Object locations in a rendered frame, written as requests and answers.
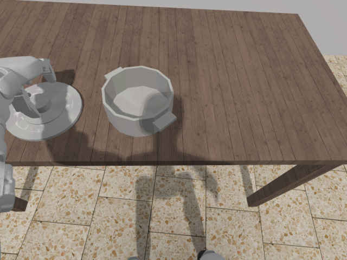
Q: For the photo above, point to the right robot shin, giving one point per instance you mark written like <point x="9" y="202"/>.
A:
<point x="207" y="252"/>

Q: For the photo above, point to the left robot hand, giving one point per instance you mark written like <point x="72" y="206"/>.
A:
<point x="27" y="68"/>

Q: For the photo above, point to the left robot upper arm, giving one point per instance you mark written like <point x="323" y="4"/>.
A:
<point x="7" y="189"/>

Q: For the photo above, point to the table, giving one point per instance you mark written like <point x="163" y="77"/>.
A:
<point x="250" y="88"/>

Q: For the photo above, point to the pot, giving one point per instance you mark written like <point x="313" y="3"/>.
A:
<point x="138" y="100"/>

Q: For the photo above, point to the lid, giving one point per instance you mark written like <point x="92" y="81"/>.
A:
<point x="63" y="114"/>

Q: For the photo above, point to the left robot forearm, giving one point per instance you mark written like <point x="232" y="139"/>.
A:
<point x="10" y="85"/>

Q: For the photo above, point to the knob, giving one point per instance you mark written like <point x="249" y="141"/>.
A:
<point x="42" y="102"/>

